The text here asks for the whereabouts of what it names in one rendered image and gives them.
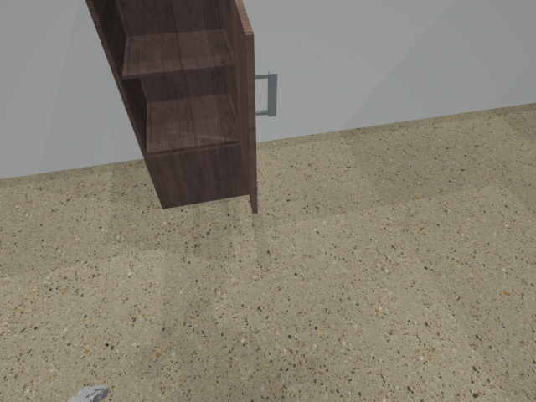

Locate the robot left hand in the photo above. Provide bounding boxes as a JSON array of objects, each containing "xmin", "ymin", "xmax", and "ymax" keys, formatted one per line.
[{"xmin": 67, "ymin": 385, "xmax": 109, "ymax": 402}]

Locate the cupboard door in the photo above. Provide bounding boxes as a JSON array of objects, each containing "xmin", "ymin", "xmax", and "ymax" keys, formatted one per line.
[{"xmin": 230, "ymin": 0, "xmax": 258, "ymax": 214}]

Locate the handle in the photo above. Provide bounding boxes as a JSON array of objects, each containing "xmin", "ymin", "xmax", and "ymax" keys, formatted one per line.
[{"xmin": 255, "ymin": 70, "xmax": 277, "ymax": 116}]

